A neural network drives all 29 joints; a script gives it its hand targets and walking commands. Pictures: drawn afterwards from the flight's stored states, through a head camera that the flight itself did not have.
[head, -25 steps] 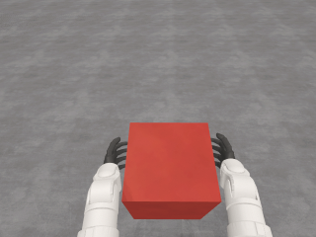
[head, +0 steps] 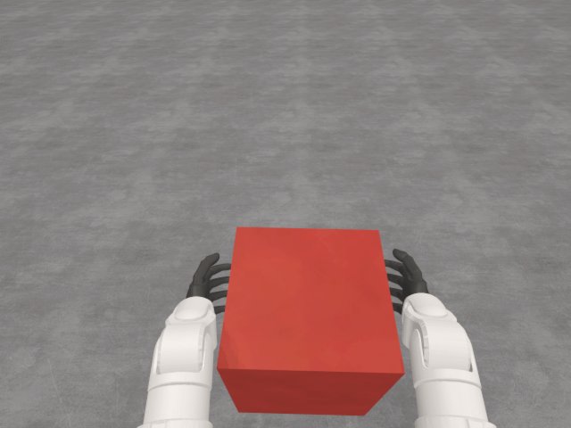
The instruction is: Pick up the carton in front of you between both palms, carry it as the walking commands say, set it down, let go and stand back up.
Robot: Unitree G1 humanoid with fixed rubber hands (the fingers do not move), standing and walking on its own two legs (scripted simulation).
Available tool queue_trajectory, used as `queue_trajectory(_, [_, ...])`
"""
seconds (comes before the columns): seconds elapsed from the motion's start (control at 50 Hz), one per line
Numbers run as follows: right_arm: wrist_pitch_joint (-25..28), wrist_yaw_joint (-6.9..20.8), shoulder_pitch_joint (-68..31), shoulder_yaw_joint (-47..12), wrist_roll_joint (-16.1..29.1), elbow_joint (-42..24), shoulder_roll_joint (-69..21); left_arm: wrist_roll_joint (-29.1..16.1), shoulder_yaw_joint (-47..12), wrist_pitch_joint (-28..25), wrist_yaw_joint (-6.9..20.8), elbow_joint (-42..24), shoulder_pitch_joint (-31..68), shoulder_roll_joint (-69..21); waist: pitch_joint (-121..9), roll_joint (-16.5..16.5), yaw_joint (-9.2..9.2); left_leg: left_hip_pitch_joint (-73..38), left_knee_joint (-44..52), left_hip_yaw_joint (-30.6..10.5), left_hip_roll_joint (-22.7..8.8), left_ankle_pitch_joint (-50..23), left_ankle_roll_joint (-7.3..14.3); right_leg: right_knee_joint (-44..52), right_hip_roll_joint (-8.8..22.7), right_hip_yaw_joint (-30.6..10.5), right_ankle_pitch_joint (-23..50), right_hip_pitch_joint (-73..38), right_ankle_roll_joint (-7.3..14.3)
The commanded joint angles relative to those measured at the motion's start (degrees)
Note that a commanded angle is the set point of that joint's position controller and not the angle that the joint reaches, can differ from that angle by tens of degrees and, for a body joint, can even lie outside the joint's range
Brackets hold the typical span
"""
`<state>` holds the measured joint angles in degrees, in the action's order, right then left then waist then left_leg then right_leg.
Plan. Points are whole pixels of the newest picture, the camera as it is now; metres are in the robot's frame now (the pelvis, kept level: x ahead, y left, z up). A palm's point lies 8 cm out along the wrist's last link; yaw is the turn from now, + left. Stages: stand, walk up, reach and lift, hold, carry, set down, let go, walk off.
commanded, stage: carry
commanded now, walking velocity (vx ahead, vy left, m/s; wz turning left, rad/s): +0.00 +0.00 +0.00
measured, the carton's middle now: (304, 326) +0.30 +0.00 -0.03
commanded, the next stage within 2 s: none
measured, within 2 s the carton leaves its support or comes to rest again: neither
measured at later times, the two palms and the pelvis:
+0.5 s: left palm (172, 334) +0.25 +0.17 +0.05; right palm (404, 331) +0.25 -0.13 +0.05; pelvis -0.04 +0.02 +0.00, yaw +0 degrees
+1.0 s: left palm (173, 344) +0.24 +0.17 +0.05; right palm (405, 337) +0.25 -0.13 +0.05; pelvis -0.05 +0.02 +0.00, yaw +1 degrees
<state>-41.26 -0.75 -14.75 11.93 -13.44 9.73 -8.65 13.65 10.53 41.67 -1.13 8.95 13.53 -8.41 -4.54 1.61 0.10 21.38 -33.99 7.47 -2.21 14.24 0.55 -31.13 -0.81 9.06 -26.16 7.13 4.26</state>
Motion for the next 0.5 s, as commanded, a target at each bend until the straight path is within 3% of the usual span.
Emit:
queue_trajectory(0.0, [1.6, 11.8, -23.0, -30.8, 12.3, -0.6, -49.1, -12.8, -30.5, -1.8, 11.1, -3.1, 25.8, -49.6, -13.2, 1.7, -0.66, -7.9, -1.0, -3.7, -4.3, -21.3, 2.6, 2.4, 10.8, -4.5, 52.3, -3.0, -2.7])
queue_trajectory(0.04, [1.8, 12.0, -25.5, -33.4, 14.4, -2.9, -50.5, -13.7, -30.5, -2.1, 11.4, -5.2, 26.0, -50.7, -12.7, 1.8, -0.62, -8.5, -0.6, -3.9, -4.7, -22.3, 2.6, 2.2, 10.3, -4.1, 48.2, -3.1, -3.1])
queue_trajectory(0.06, [1.9, 12.0, -26.4, -33.6, 15.2, -4.2, -51.0, -14.0, -32.3, -2.2, 11.6, -6.3, 27.5, -50.9, -12.7, 0.8, -0.69, -9.2, -0.1, -3.3, -4.6, -19.2, 2.1, 2.8, 11.0, -4.5, 45.5, -1.7, -3.2])
queue_trajectory(0.08, [1.8, 12.3, -26.8, -33.9, 15.0, -4.1, -50.3, -14.1, -30.8, -1.6, 11.6, -3.6, 25.9, -52.0, -12.5, 0.8, -0.55, -9.5, 0.9, -3.9, -4.4, -17.0, 2.4, 3.9, 10.3, -4.5, 38.6, -0.8, -2.5])
queue_trajectory(0.12, [1.8, 11.9, -26.6, -34.5, 15.3, -5.7, -50.5, -14.9, -31.4, -1.9, 11.7, -6.2, 27.4, -50.5, -13.1, 1.2, -0.41, -9.0, 2.3, -5.0, -5.8, -18.3, 2.9, 3.7, 10.6, -4.3, 34.9, -0.6, -2.4])
queue_trajectory(0.14, [1.6, 12.1, -26.5, -33.6, 15.2, -4.4, -50.0, -14.1, -31.6, -1.5, 11.6, -5.0, 26.0, -51.5, -14.0, -1.0, -0.53, -9.7, 1.4, -5.5, -6.0, -21.1, 3.0, 3.5, 9.8, -4.4, 30.2, -0.8, -1.9])
queue_trajectory(0.2, [1.1, 11.9, -23.3, -33.7, 14.3, -4.9, -48.5, -15.1, -33.3, -1.4, 11.7, -6.2, 25.3, -50.9, -15.4, -2.6, -0.46, -12.7, 3.6, -6.8, -6.6, -19.4, 3.7, 4.9, 9.0, -5.2, 18.9, 1.9, -1.4])
queue_trajectory(0.24, [1.5, 12.0, -23.0, -34.6, 14.5, -5.7, -49.7, -15.0, -34.5, -1.2, 11.8, -7.4, 25.9, -49.8, -15.6, -3.6, -0.13, -13.3, 4.3, -7.2, -6.4, -21.9, 3.8, 3.6, 8.1, -4.1, 17.0, 2.3, -1.5])
queue_trajectory(0.26, [0.9, 12.2, -22.0, -32.9, 13.8, -4.0, -48.9, -15.4, -35.2, -1.1, 11.6, -8.9, 28.0, -50.1, -16.9, -4.8, -0.32, -13.7, 3.7, -7.5, -7.0, -20.8, 4.2, 4.2, 8.1, -5.7, 17.1, 1.4, -1.5])
queue_trajectory(0.28, [0.5, 11.9, -21.6, -31.9, 12.7, -3.4, -47.4, -13.6, -32.8, -0.8, 11.4, -6.9, 25.1, -49.5, -15.5, -2.3, -0.5, -11.8, 4.1, -7.2, -6.8, -19.1, 4.1, 4.5, 8.4, -5.2, 18.1, 2.3, -1.8])
queue_trajectory(0.3, [0.5, 11.9, -21.2, -31.3, 12.5, -2.7, -46.8, -14.0, -32.7, -0.7, 11.6, -5.4, 25.4, -49.5, -15.3, -3.5, -0.23, -11.3, 3.8, -6.6, -6.4, -20.1, 3.8, 4.6, 7.7, -4.6, 18.1, 1.6, -2.0])
queue_trajectory(0.36, [0.6, 12.1, -20.7, -29.7, 11.5, -0.5, -48.1, -13.6, -32.3, -0.8, 11.8, -5.5, 27.0, -48.7, -13.0, -2.2, -0.13, -9.9, 4.8, -7.5, -7.0, -19.3, 4.0, 5.0, 8.8, -4.8, 18.4, 2.7, -1.6])
queue_trajectory(0.38, [0.8, 12.2, -21.9, -29.6, 11.0, -0.9, -48.0, -12.8, -31.7, -0.9, 11.8, -3.4, 27.3, -48.9, -13.1, -0.7, -0.25, -10.8, 5.6, -8.0, -6.9, -16.4, 4.1, 5.6, 8.1, -5.8, 15.2, 4.3, -1.8])
queue_trajectory(0.4, [0.7, 12.4, -22.8, -29.8, 12.2, -0.1, -48.7, -12.6, -31.6, -0.6, 11.7, -3.0, 26.2, -49.4, -11.7, -2.7, -0.36, -10.6, 5.9, -8.1, -6.6, -17.9, 3.7, 6.0, 8.2, -4.9, 13.2, 5.1, -1.9])
queue_trajectory(0.42, [0.7, 12.4, -22.1, -27.5, 10.4, 2.1, -48.0, -11.6, -29.3, -0.9, 12.0, -1.4, 27.6, -48.6, -11.3, -3.5, -0.39, -9.9, 7.3, -8.3, -7.1, -14.9, 3.8, 6.3, 8.4, -5.3, 10.3, 5.2, -1.4])
queue_trajectory(0.44, [1.4, 12.5, -24.9, -30.3, 11.6, -1.7, -49.0, -12.2, -30.0, -1.0, 12.0, -1.5, 26.6, -50.0, -10.3, -1.8, -0.28, -9.1, 7.8, -8.8, -7.4, -13.4, 3.6, 7.2, 8.4, -5.5, 10.3, 5.4, -1.6])
queue_trajectory(0.48, [1.1, 12.7, -25.7, -29.0, 12.0, 1.5, -50.0, -11.6, -29.2, -1.0, 12.1, 0.2, 28.4, -50.1, -8.4, -2.2, -0.39, -7.9, 9.5, -8.8, -6.4, -6.7, 2.8, 8.6, 9.0, -6.1, 4.8, 7.1, -1.2])
